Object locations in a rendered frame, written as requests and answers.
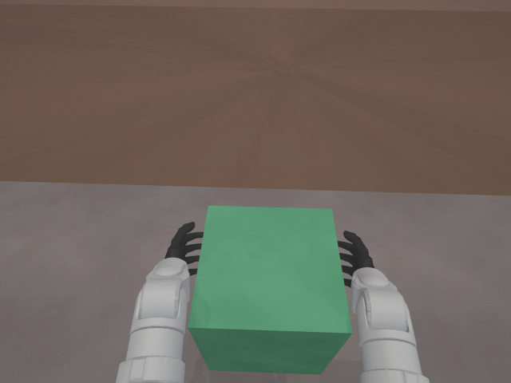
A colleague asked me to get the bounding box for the carton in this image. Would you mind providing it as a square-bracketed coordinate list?
[188, 206, 353, 374]

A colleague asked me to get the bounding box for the right robot forearm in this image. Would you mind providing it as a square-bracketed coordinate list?
[351, 267, 430, 383]

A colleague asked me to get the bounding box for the robot left hand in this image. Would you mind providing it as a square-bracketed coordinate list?
[165, 222, 204, 276]

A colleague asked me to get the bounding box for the left robot forearm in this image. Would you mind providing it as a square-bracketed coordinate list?
[116, 258, 190, 383]

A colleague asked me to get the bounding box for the robot right hand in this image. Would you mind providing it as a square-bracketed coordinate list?
[338, 231, 374, 287]

